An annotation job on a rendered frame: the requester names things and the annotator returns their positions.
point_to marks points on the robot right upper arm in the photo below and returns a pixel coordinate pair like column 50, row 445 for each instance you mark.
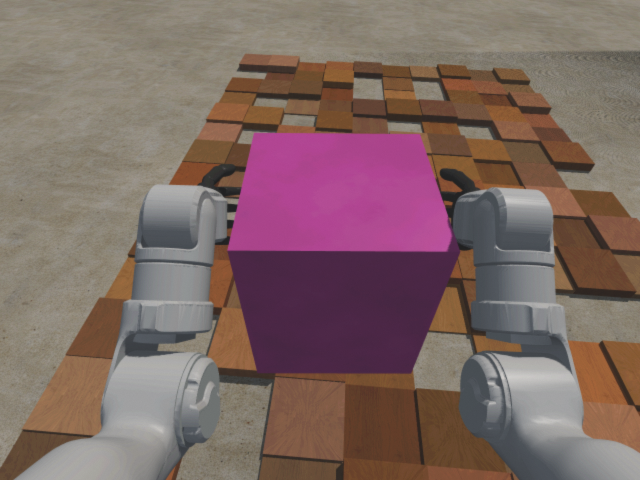
column 528, row 408

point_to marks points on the robot left upper arm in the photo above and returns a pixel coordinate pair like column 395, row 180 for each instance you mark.
column 157, row 405

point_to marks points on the carton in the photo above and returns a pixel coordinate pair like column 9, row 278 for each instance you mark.
column 341, row 250

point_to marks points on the right robot forearm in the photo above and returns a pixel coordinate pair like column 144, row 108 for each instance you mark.
column 511, row 233

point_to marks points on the left robot forearm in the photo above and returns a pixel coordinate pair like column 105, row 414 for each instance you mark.
column 177, row 231

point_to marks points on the robot left hand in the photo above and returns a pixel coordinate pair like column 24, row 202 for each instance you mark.
column 211, row 178

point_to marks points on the robot right hand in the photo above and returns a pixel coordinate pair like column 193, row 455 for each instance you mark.
column 463, row 182

